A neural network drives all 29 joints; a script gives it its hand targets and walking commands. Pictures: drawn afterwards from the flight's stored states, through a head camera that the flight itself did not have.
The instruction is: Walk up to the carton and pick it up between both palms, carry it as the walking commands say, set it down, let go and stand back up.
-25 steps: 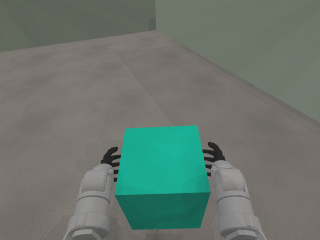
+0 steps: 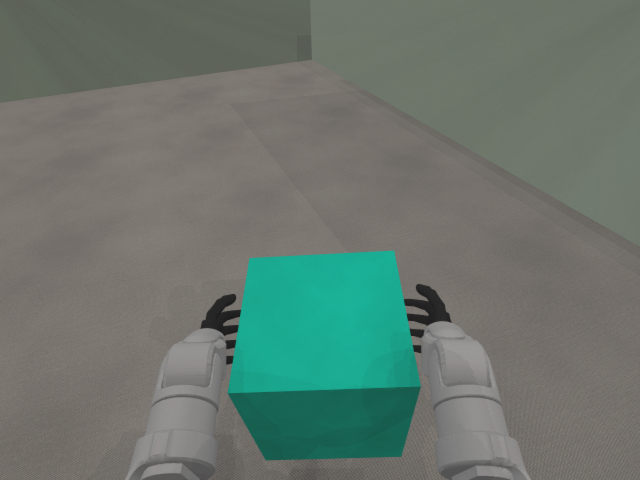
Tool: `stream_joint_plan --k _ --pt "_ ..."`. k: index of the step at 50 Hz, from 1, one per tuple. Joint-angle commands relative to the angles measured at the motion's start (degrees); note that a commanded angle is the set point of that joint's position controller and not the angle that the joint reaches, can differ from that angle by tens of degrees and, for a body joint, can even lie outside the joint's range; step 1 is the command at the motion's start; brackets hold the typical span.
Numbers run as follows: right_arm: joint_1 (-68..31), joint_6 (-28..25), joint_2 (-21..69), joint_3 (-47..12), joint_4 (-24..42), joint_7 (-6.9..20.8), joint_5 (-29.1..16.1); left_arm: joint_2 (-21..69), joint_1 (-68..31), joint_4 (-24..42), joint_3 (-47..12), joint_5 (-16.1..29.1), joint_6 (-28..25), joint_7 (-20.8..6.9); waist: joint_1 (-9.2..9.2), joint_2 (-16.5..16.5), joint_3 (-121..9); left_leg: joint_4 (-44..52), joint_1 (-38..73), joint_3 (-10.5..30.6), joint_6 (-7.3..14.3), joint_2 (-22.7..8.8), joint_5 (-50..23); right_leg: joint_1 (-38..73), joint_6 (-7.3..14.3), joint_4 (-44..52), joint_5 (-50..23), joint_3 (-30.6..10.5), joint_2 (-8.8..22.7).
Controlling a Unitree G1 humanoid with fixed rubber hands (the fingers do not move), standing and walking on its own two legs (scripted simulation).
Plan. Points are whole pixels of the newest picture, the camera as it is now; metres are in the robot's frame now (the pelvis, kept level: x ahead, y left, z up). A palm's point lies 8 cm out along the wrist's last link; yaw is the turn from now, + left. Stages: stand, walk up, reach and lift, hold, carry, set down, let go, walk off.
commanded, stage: carry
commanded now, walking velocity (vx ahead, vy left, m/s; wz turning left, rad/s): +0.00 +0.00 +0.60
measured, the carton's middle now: (327, 359) +0.32 +0.00 -0.02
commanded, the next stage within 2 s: none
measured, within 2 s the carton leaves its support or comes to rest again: neither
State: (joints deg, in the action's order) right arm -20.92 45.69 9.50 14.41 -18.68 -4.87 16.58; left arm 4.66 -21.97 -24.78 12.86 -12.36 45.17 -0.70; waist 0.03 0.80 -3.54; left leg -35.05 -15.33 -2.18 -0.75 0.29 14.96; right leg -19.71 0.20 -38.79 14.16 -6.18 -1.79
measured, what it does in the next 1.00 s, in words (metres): steps on the spot, turning left: right foot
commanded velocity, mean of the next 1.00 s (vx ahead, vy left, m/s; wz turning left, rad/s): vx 0.00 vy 0.00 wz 0.60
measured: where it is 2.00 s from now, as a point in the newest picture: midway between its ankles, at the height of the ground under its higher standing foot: outside the picture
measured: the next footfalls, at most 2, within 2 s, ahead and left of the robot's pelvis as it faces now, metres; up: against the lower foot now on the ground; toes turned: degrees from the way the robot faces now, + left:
right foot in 0.88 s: +0.03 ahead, -0.10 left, +0.00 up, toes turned +11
left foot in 1.22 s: +0.02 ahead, +0.15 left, +0.00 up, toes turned +21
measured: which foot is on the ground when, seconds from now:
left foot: down 0.00-0.88, up 0.90-1.00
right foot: down 0.00-0.24, up 0.26-0.86, down 0.88-1.00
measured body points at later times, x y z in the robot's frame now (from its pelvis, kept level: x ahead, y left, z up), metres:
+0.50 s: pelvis -0.02 +0.06 +0.01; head +0.01 +0.11 +0.45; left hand +0.34 +0.29 +0.14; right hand +0.39 +0.00 +0.16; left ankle -0.01 +0.12 -0.72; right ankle +0.00 -0.12 -0.65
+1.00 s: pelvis +0.00 +0.01 +0.00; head +0.11 +0.03 +0.43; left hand +0.35 +0.25 +0.07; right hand +0.43 -0.04 +0.07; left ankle -0.03 +0.12 -0.69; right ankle -0.01 -0.11 -0.72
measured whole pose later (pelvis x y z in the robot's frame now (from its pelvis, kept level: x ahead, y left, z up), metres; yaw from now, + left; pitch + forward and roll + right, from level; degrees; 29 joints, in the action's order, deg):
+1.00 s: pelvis +0.00 +0.01 +0.00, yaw +17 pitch +7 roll +0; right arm -46.3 73.0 -1.0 18.9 -3.6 -8.5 4.3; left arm 0.2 -48.0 -10.0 12.1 0.9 72.4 10.3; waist -0.1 -3.1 7.0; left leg -54.4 -34.5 3.6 1.6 3.5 25.7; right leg -22.5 0.7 -38.0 22.1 5.0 2.2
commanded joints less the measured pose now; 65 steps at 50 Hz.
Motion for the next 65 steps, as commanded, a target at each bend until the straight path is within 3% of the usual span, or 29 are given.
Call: stream_joint_plan --k 1,5,8,10,11,12,14,15,18,21,23,25,27,30,34,35,39,40,41,43,44,46,49,52,57,58,60,61,65 --pt "-33.86 -0.80 56.11 -38.63 5.93 18.51 -23.88 58.23 -42.70 16.98 -36.63 19.97 -1.79 -13.27 1.78 11.67 -14.29 -17.91 -7.35 1.82 0.13 2.38 10.49 -2.44 7.27 24.77 21.70 -15.69 17.30" --pt "-51.11 3.59 55.86 -44.60 17.69 17.07 -33.40 59.25 -53.47 29.18 -41.15 26.09 2.81 -9.79 1.45 7.97 -15.29 -20.38 -12.16 0.04 -0.72 0.03 13.87 2.28 7.34 21.27 2.51 -13.01 18.70" --pt "-42.71 9.71 54.53 -45.42 21.06 15.76 -35.45 56.42 -41.28 31.14 -39.96 25.75 8.07 -7.50 0.36 14.15 -22.18 -6.93 -4.69 -0.73 -0.12 -0.47 10.58 6.22 4.28 15.31 -5.40 -6.04 16.63" --pt "-50.57 12.66 53.69 -45.71 24.15 15.25 -38.18 56.09 -51.70 36.06 -41.93 28.86 10.82 -6.04 -0.42 3.96 -22.35 6.80 1.09 7.21 1.27 -2.28 1.91 1.61 1.45 1.98 -11.97 -0.44 12.38" --pt "-46.10 14.67 51.36 -43.49 21.38 15.06 -36.89 54.56 -48.69 35.19 -41.34 28.10 12.79 -5.71 -0.51 -7.50 -24.34 10.12 10.46 24.73 4.04 -13.37 -15.68 -10.10 -2.00 -10.74 -3.68 4.12 6.34" --pt "-56.81 15.87 49.92 -43.86 23.31 14.10 -39.31 53.56 -61.41 39.13 -43.95 31.87 14.30 -4.87 -0.44 -19.65 -23.49 8.35 14.91 30.74 7.84 -20.07 -35.23 -19.20 -4.50 -16.54 17.12 9.00 1.71" --pt "-57.76 18.19 47.52 -43.29 21.83 13.05 -39.11 52.21 -65.49 36.71 -45.83 35.09 17.62 -4.77 -0.46 -14.45 -22.61 6.35 13.07 28.99 10.17 -18.11 -38.14 -20.33 -4.01 -21.74 19.15 5.06 4.16" --pt "-58.06 19.45 47.31 -41.52 20.77 12.69 -38.13 54.08 -68.57 36.27 -46.80 36.87 18.63 -4.77 -0.67 -10.79 -21.11 7.33 14.85 28.00 8.04 -15.94 -37.38 -22.36 -4.03 -22.90 15.66 5.30 4.07" --pt "-67.84 21.97 44.92 -37.00 20.45 11.09 -39.60 55.64 -73.49 30.07 -45.03 40.85 21.68 -4.08 -0.65 -12.16 -23.31 5.06 18.37 23.26 4.65 -12.67 -53.33 -24.00 -4.04 -28.41 11.56 6.52 3.49" --pt "-74.65 23.57 44.50 -33.16 20.96 10.08 -40.32 58.94 -79.24 27.86 -43.69 43.39 24.43 -3.29 -0.89 -14.05 -25.32 6.33 18.34 24.08 4.53 -11.72 -47.35 -20.69 -4.38 -28.14 11.80 6.41 2.94" --pt "-69.40 26.36 46.76 -29.75 16.21 9.83 -39.29 58.93 -70.50 22.10 -37.75 40.39 26.71 -3.21 -1.23 -12.13 -24.79 6.34 19.19 24.75 6.34 -11.96 -49.14 -20.91 -4.07 -24.44 11.28 7.37 2.83" --pt "-68.98 27.53 46.32 -28.36 14.18 10.36 -39.60 58.89 -65.59 17.26 -34.02 37.67 28.03 -2.41 -1.28 -12.98 -25.71 5.47 20.55 25.00 3.61 -10.49 -58.07 -20.29 -3.24 -25.09 9.19 7.71 1.93" --pt "-71.34 27.90 47.78 -27.25 11.36 10.69 -39.38 60.79 -71.31 18.10 -33.64 37.69 27.58 -2.09 -0.92 -16.02 -27.35 5.76 21.54 25.41 4.84 -10.00 -54.79 -18.17 -3.18 -21.76 9.90 6.26 1.66" --pt "-74.02 28.26 47.49 -27.07 12.78 10.88 -39.93 59.57 -69.86 18.17 -30.90 35.79 27.73 -1.39 -1.48 -12.31 -26.44 7.11 21.10 27.55 4.67 -9.20 -51.51 -17.25 -3.06 -20.32 9.46 6.72 1.01" --pt "-75.38 27.54 50.95 -28.69 15.76 10.76 -41.64 60.78 -71.76 23.44 -30.19 35.69 26.12 -0.78 -1.88 -9.37 -28.38 4.14 23.92 27.86 7.45 -9.83 -63.17 -18.00 -2.19 -14.28 9.80 7.77 0.28" --pt "-75.14 27.45 52.27 -28.65 14.33 11.19 -41.00 61.31 -79.13 28.10 -31.59 36.19 25.85 -0.86 -1.90 -14.27 -28.78 3.08 24.94 27.73 7.42 -9.73 -64.95 -17.30 -2.27 -12.76 8.96 7.21 0.43" --pt "-77.73 26.79 50.47 -29.67 19.72 10.26 -41.06 61.59 -77.60 29.14 -30.69 36.28 25.54 -0.75 -1.74 -16.24 -32.39 1.64 16.90 26.65 8.84 -8.54 -50.04 -2.76 -1.22 0.22 7.62 6.97 0.04" --pt "-72.02 27.26 53.95 -30.39 16.72 9.89 -40.36 61.51 -77.52 31.83 -30.01 36.00 25.49 -0.70 -1.21 -11.53 -33.77 -1.35 11.04 23.39 7.43 -7.47 -47.58 6.56 -1.02 6.31 4.22 7.13 1.10" --pt "-75.09 26.62 53.98 -31.92 20.80 9.59 -41.51 61.81 -76.64 32.78 -29.09 35.41 24.91 -0.52 0.00 -7.44 -36.61 -6.31 4.47 19.07 4.44 -4.91 -40.92 17.76 0.70 12.36 -8.99 5.39 5.21" --pt "-70.67 25.63 53.54 -33.32 24.70 9.18 -40.63 60.71 -69.80 31.72 -28.85 35.62 24.67 -1.03 -0.09 12.35 -38.35 -20.16 -25.57 7.35 -0.05 4.15 15.64 44.81 7.47 6.23 -57.49 -6.49 23.62" --pt "-73.63 25.40 53.74 -34.05 23.09 9.36 -41.88 58.54 -71.53 31.20 -27.54 35.12 24.08 -1.40 0.06 14.06 -40.20 -27.35 -30.27 6.11 0.44 1.54 18.77 47.97 10.10 3.95 -68.20 -3.84 25.68" --pt "-76.68 25.21 53.68 -36.05 22.33 9.30 -43.64 56.33 -79.53 35.97 -29.95 35.96 23.80 -1.33 0.41 9.97 -38.47 -28.55 -33.25 4.27 0.22 0.21 17.23 47.80 9.29 1.95 -64.41 -0.20 26.39" --pt "-81.62 24.03 52.06 -40.06 26.61 9.02 -46.50 53.50 -73.43 33.96 -28.35 33.60 22.21 -1.12 0.74 18.28 -37.01 -23.94 -35.21 0.50 -3.12 -0.46 16.43 47.72 7.97 -0.68 -64.85 4.77 23.75" --pt "-73.60 24.27 54.16 -38.63 24.48 8.98 -44.99 54.12 -71.48 38.50 -29.14 33.55 22.39 -0.90 1.09 13.17 -36.53 -15.40 -28.03 -1.75 -1.89 1.02 10.14 43.53 6.59 -0.43 -64.44 7.87 22.79" --pt "-65.90 24.53 53.47 -38.48 26.52 9.04 -43.10 54.19 -63.60 38.35 -30.34 32.58 22.94 -0.86 -0.51 13.42 -42.44 7.17 -5.98 -1.16 1.31 2.91 -7.53 35.80 0.10 -8.68 -57.60 15.34 16.53" --pt "-72.24 23.43 51.85 -39.03 26.74 8.58 -42.99 54.76 -73.14 38.96 -32.98 34.59 22.44 -0.99 -1.60 6.37 -43.58 4.11 6.25 6.85 4.81 -0.89 -23.24 22.53 -2.00 -15.27 -45.79 14.09 15.67" --pt "-77.70 23.01 51.19 -38.31 22.63 8.98 -42.46 57.03 -77.70 35.24 -36.19 35.60 22.96 -1.52 -0.45 -15.47 -47.44 -4.63 35.16 28.01 10.78 -12.79 -91.89 -8.65 -4.96 -25.66 16.15 10.97 5.96" --pt "-69.55 23.45 51.49 -36.85 16.77 8.85 -41.04 56.06 -75.13 33.69 -36.89 35.19 22.78 -1.65 -0.84 -15.48 -46.81 -5.31 41.82 29.35 10.46 -13.85 -99.60 -16.42 -5.11 -27.71 24.49 8.56 3.41" --pt "-69.04 22.60 52.20 -34.28 17.90 8.35 -38.90 58.42 -76.17 34.52 -37.84 36.88 22.62 -2.21 -2.05 -17.11 -39.34 -4.38 37.94 26.53 8.81 -8.94 -84.21 -24.10 -4.65 -23.35 20.12 8.90 2.44"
